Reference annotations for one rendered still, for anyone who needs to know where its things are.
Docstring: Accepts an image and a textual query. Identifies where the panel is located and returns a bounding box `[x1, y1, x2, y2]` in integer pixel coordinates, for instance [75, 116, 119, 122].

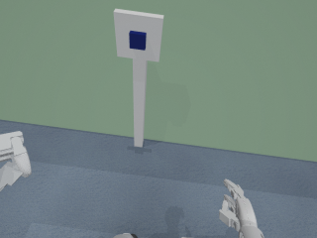
[113, 9, 164, 148]

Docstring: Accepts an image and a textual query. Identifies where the robot left hand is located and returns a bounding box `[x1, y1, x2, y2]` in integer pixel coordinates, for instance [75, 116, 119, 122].
[0, 131, 32, 191]

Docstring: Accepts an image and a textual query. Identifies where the right robot forearm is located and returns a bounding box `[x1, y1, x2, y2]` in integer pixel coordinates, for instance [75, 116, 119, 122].
[238, 225, 264, 238]

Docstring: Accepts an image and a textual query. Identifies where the robot right hand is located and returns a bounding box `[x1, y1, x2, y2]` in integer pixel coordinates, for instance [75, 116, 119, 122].
[219, 178, 258, 232]

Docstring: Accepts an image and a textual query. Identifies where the button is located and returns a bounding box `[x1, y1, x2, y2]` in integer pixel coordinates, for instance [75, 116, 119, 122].
[129, 31, 147, 51]

